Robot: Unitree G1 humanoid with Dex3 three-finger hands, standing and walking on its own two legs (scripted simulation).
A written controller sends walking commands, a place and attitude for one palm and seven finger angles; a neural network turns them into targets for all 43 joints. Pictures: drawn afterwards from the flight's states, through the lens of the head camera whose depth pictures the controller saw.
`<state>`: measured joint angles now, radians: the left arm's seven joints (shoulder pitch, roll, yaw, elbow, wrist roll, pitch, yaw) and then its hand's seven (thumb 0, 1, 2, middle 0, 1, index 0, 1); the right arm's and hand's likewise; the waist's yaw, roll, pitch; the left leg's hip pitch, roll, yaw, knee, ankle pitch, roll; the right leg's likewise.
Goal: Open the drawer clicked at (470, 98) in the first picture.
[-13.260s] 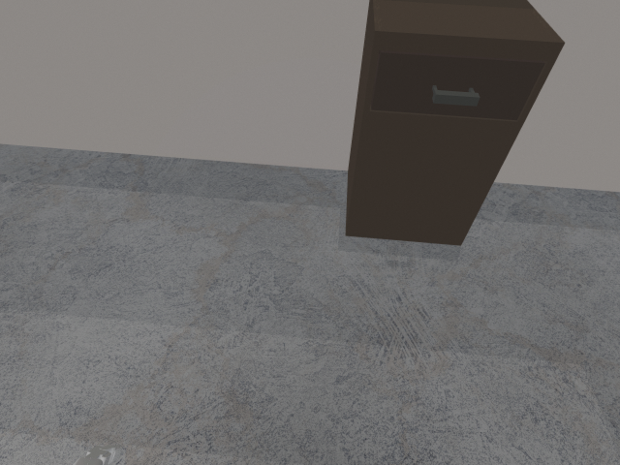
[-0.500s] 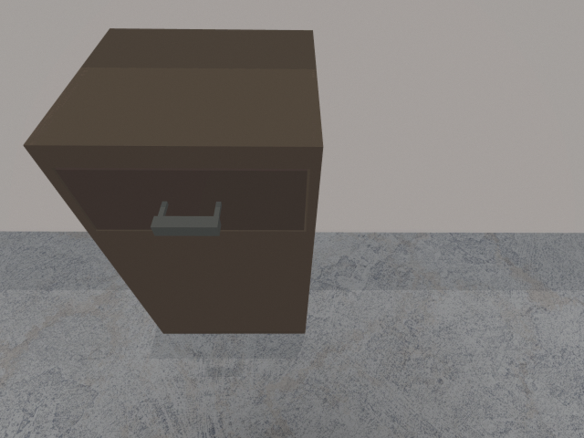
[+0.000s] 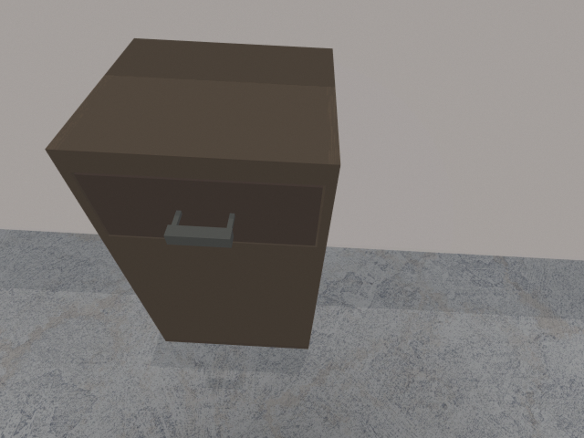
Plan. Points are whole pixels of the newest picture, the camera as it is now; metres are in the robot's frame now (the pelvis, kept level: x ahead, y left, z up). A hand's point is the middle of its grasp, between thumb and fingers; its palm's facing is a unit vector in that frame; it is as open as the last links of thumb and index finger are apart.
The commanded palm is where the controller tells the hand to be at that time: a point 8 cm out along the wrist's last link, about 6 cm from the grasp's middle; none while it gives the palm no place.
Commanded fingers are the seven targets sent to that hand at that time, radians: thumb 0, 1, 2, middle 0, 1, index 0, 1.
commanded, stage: come to a stop and stand still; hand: left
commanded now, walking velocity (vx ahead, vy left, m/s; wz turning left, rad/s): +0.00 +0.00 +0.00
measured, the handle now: (202, 226) +0.49 +0.21 -0.07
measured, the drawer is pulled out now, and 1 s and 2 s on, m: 0.00 0.00 0.00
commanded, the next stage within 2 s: look again from close up in 0.50 s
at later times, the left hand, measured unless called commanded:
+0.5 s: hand out of the picture +0.00 +0.14 -0.18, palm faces +0.05 -0.99 -0.15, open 7.4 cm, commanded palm none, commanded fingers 0.00 0.90 0.90 -0.20 -0.30 -0.20 -0.30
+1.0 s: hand out of the picture +0.03 +0.18 -0.18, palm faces -0.01 -0.98 -0.21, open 7.4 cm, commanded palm none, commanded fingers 0.00 0.90 0.90 -0.20 -0.30 -0.20 -0.30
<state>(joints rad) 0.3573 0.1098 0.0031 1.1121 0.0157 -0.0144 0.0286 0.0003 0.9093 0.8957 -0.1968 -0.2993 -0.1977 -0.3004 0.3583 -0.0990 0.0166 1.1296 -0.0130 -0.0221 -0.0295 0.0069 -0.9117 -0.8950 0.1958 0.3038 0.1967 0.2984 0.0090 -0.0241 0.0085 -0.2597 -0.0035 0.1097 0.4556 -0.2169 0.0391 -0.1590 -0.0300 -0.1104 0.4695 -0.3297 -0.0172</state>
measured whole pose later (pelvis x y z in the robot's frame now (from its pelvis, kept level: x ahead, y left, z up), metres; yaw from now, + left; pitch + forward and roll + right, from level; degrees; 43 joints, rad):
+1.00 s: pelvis +0.01 +0.00 -0.01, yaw -1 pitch -1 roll +0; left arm 0.29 0.17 -0.01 1.05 0.01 -0.01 0.04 0.00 0.91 0.90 -0.20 -0.30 -0.20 -0.30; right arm 0.29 -0.16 0.03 1.08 -0.02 0.00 -0.02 0.02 -0.93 -0.89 0.20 0.30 0.20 0.30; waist -0.01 0.00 0.03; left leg -0.25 0.01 0.09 0.55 -0.29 0.04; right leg -0.13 -0.02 -0.09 0.52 -0.37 -0.01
